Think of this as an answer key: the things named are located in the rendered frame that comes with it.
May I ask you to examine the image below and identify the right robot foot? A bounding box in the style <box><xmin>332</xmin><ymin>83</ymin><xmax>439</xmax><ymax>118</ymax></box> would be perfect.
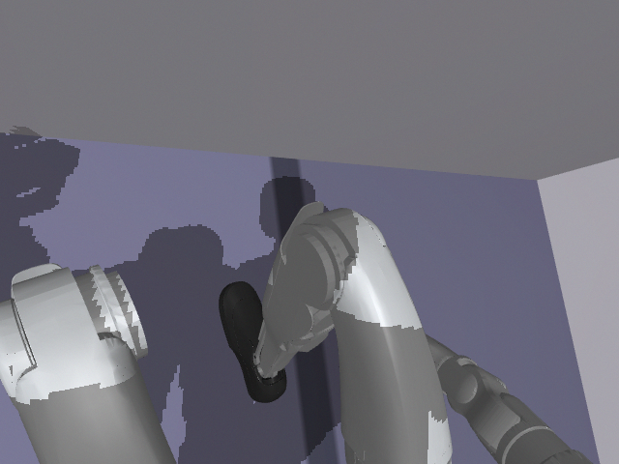
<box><xmin>219</xmin><ymin>281</ymin><xmax>286</xmax><ymax>403</ymax></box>

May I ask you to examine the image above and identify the right robot hand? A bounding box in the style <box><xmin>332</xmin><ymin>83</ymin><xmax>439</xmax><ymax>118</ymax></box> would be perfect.
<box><xmin>426</xmin><ymin>334</ymin><xmax>458</xmax><ymax>372</ymax></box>

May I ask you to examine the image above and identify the right robot arm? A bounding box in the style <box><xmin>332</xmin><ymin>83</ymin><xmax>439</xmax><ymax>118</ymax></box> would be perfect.
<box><xmin>437</xmin><ymin>356</ymin><xmax>593</xmax><ymax>464</ymax></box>

